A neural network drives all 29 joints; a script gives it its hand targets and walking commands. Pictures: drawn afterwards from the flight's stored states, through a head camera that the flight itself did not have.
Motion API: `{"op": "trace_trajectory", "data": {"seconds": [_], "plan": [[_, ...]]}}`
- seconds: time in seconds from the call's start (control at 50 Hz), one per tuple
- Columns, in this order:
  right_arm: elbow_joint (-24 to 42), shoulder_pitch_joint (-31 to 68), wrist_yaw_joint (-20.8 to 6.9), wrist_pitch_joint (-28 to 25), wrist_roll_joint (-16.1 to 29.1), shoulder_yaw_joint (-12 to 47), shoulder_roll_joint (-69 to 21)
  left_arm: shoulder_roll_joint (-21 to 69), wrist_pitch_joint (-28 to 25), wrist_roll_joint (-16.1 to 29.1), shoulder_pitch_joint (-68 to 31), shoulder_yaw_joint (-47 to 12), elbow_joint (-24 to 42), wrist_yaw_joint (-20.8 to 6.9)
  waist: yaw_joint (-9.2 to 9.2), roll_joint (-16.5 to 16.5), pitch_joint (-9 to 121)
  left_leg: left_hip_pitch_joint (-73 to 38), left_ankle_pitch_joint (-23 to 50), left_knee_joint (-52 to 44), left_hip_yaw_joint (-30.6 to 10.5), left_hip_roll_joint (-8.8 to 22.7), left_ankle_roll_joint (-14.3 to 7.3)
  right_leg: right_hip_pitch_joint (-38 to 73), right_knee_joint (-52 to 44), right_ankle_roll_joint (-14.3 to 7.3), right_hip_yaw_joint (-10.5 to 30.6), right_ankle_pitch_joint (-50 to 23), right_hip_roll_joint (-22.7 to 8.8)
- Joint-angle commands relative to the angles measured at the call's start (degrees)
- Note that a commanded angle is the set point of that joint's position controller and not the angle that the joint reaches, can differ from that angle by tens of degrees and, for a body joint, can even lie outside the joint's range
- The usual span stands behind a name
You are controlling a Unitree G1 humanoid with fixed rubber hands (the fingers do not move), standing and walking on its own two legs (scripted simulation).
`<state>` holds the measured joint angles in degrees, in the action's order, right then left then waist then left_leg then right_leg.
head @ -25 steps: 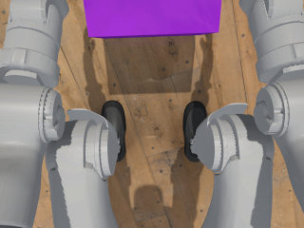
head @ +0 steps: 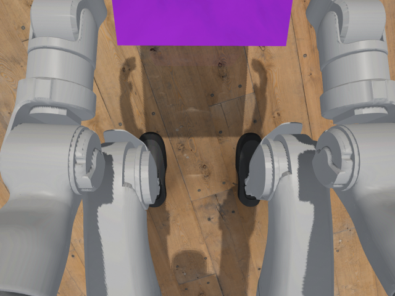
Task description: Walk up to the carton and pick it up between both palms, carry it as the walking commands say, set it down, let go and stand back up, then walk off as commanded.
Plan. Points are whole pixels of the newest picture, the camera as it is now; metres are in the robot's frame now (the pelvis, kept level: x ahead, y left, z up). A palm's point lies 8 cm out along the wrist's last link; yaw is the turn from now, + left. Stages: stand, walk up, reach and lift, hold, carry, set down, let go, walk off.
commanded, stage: reach and lift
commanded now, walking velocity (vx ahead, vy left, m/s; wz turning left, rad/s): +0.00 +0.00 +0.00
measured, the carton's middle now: out of the picture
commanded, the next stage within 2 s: none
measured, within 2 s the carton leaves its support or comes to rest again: neither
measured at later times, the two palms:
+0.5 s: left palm out of the picture +0.53 +0.16 -0.08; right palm out of the picture +0.54 -0.17 -0.07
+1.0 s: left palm out of the picture +0.51 +0.16 -0.01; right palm out of the picture +0.52 -0.16 +0.00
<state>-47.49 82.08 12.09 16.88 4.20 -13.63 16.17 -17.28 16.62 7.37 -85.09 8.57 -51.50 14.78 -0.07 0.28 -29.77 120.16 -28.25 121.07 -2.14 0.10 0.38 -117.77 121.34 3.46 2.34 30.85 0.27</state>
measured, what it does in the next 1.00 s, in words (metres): rises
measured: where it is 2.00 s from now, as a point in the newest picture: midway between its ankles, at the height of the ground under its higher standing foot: (202, 181)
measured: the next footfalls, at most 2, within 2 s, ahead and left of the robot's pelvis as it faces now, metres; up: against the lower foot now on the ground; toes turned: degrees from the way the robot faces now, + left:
none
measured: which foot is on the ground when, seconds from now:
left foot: down 0.00-1.00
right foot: down 0.00-1.00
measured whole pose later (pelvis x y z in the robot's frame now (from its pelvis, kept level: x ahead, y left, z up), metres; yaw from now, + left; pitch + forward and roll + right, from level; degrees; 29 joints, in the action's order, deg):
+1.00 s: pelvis -0.03 +0.00 +0.08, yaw +0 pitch +20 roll -1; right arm -35.7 75.2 13.2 24.6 -1.1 -17.9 10.7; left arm -10.4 24.3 0.9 -74.9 16.3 -36.4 16.1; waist 0.0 -0.1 -29.9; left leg 101.9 -24.4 105.7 -1.6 0.2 0.6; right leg -100.5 106.1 2.9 2.6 26.2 0.7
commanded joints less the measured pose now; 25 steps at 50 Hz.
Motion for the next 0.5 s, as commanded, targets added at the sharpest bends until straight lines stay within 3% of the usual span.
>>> {"op": "trace_trajectory", "data": {"seconds": [0.0,0.02,0.04,0.06,0.08,0.1,0.12,0.16,0.18,0.2,0.22,0.24,0.26,0.28,0.3,0.32,0.36,0.38,0.4,0.42,0.44,0.46,0.48], "plan": [[14.6,34.3,-25.6,-1.8,5.7,21.0,-58.8,60.7,-2.2,5.6,-33.5,-19.9,17.5,-26.5,1.32,3.0,120.6,-42.8,17.5,-10.6,7.1,-6.6,-0.7,28.0,-11.1,-3.6,-9.2,-16.6,6.5],[14.0,32.9,-25.6,-1.7,5.3,21.6,-57.7,60.6,-1.7,5.6,-32.5,-21.2,17.2,-26.3,1.99,2.6,120.8,-45.1,18.2,-11.1,6.4,-6.3,0.0,27.0,-11.2,-3.3,-10.0,-16.5,6.3],[12.5,34.3,-25.8,-1.4,4.2,20.2,-56.6,59.8,-1.4,5.7,-34.2,-20.2,16.2,-26.2,3.94,2.1,119.0,-43.6,14.2,-11.6,6.1,-6.2,-0.2,26.3,-11.8,-3.6,-10.2,-13.2,5.9],[10.5,34.5,-26.0,-1.1,3.7,20.3,-57.7,58.8,-1.2,4.9,-34.2,-19.2,14.9,-26.1,2.31,1.3,117.2,-42.3,14.2,-11.6,7.2,-6.0,0.0,26.4,-12.8,-3.8,-9.4,-12.5,5.6],[12.7,34.2,-26.0,-1.1,3.7,20.4,-59.0,60.2,-1.5,5.3,-34.1,-19.5,17.0,-25.8,2.72,-0.3,119.3,-44.0,13.7,-12.6,6.1,-6.1,-0.6,26.5,-12.4,-3.3,-10.6,-12.1,5.6],[17.3,37.7,-25.9,-1.3,5.4,22.1,-58.9,59.2,-1.8,5.3,-36.7,-19.9,19.7,-25.4,0.56,0.9,124.3,-46.3,16.0,-12.2,7.4,-6.4,-0.4,29.3,-13.4,-3.1,-9.6,-13.9,5.7],[19.0,38.6,-25.3,-1.1,6.8,24.7,-59.4,59.2,-1.9,7.2,-40.6,-22.4,24.9,-24.9,1.36,-0.2,130.6,-49.5,17.4,-11.8,7.3,-6.1,-0.4,34.5,-13.2,-2.6,-9.8,-16.1,5.7],[19.1,43.9,-24.7,-1.1,8.4,25.2,-57.5,58.4,-1.3,6.8,-42.0,-22.6,22.4,-24.6,0.55,1.1,129.9,-49.8,14.1,-12.3,8.0,-5.7,-0.3,34.5,-14.1,-2.6,-9.8,-12.7,5.6],[20.4,44.1,-24.3,-0.8,8.8,26.1,-58.4,59.4,-1.1,7.8,-41.6,-22.6,23.9,-24.8,0.71,-1.6,132.6,-49.9,13.7,-12.8,7.5,-6.5,-1.0,37.6,-14.0,-2.7,-10.1,-12.9,5.9],[14.3,41.7,-24.4,-0.4,6.6,23.7,-58.5,59.7,-0.5,6.1,-39.0,-21.0,16.8,-25.3,0.97,-1.3,124.4,-45.0,9.9,-13.8,7.7,-6.7,-1.0,32.1,-14.7,-2.8,-9.9,-9.3,5.8],[15.9,40.6,-24.5,-0.4,6.3,23.3,-60.1,61.3,-0.5,6.3,-40.9,-20.6,20.5,-25.7,2.12,-1.0,126.8,-45.4,8.9,-13.9,7.7,-6.2,-0.7,35.3,-16.1,-3.3,-9.5,-8.8,5.8],[14.3,41.2,-24.3,0.0,5.8,23.4,-59.8,60.8,-0.1,5.8,-40.4,-20.8,17.9,-26.0,0.99,-0.7,123.0,-42.5,7.7,-14.3,8.3,-6.2,-0.8,34.6,-16.4,-3.0,-9.1,-7.9,5.8],[16.5,39.5,-24.1,-0.1,5.9,23.9,-62.0,62.4,-0.3,6.1,-40.1,-21.0,22.2,-26.1,1.88,-1.1,129.8,-46.5,8.6,-15.2,7.5,-6.7,-1.0,37.8,-16.2,-2.5,-10.3,-9.7,6.2],[15.9,38.7,-24.1,0.0,6.8,24.0,-62.1,60.2,-0.3,5.9,-40.5,-22.1,22.7,-26.1,0.93,0.1,129.6,-45.6,10.1,-14.2,8.4,-6.5,-0.7,36.2,-15.9,-3.0,-9.7,-10.5,6.3],[11.4,36.8,-24.3,0.5,5.0,22.2,-62.6,59.8,0.0,5.8,-40.8,-22.1,19.6,-26.3,2.67,-0.2,126.2,-45.1,8.3,-14.6,7.7,-6.3,-0.7,33.3,-16.0,-3.3,-9.8,-8.6,6.2],[12.7,36.4,-24.6,0.9,5.2,22.3,-63.1,61.0,0.3,4.0,-38.2,-20.3,19.6,-26.7,0.43,1.9,125.5,-44.4,9.2,-15.1,9.0,-6.6,-0.5,34.1,-17.3,-3.4,-8.8,-8.8,6.2],[9.4,33.8,-25.1,1.6,4.1,22.0,-65.5,62.1,1.2,2.4,-35.6,-18.7,14.7,-27.5,0.72,-1.0,124.5,-41.2,4.8,-15.6,9.0,-6.3,-1.0,36.2,-17.9,-2.8,-8.8,-6.1,6.0],[12.5,36.5,-25.0,1.7,4.1,21.2,-64.9,60.4,1.0,3.0,-38.7,-19.5,19.9,-27.6,-0.01,0.3,127.5,-43.0,6.6,-16.1,8.8,-6.2,-1.1,38.2,-18.3,-2.5,-8.4,-7.2,6.1],[18.6,38.9,-24.7,1.8,5.6,24.7,-65.1,61.4,1.1,5.0,-40.3,-22.3,25.5,-27.2,-0.28,-0.6,138.2,-48.7,11.0,-16.2,9.2,-6.8,-0.7,42.7,-18.0,-2.0,-9.2,-11.7,6.6],[18.1,38.8,-24.6,2.2,7.4,25.4,-64.8,59.7,1.3,5.6,-43.4,-23.1,26.8,-26.8,0.32,1.1,138.7,-49.9,10.3,-16.1,8.7,-6.4,-0.5,42.0,-17.9,-2.4,-8.6,-11.4,6.5],[17.6,37.7,-24.4,2.9,6.4,24.4,-64.2,59.8,1.7,5.1,-41.4,-22.4,25.8,-26.8,1.28,0.3,139.8,-50.3,11.6,-16.2,8.7,-6.9,-0.7,43.9,-18.1,-2.7,-8.6,-13.0,6.6],[16.4,37.9,-24.7,3.1,6.2,24.4,-65.2,62.0,2.3,4.2,-38.4,-22.7,24.0,-26.7,-0.54,1.1,137.7,-50.8,11.1,-17.6,8.8,-7.0,-0.6,40.9,-18.4,-2.8,-8.9,-11.3,6.9],[14.5,36.3,-24.9,3.4,5.7,23.7,-65.1,61.0,2.4,5.0,-41.5,-23.5,25.3,-27.1,0.97,1.0,135.8,-49.5,9.9,-17.2,8.5,-6.2,-0.6,40.0,-18.8,-3.1,-8.3,-9.8,6.8]]}}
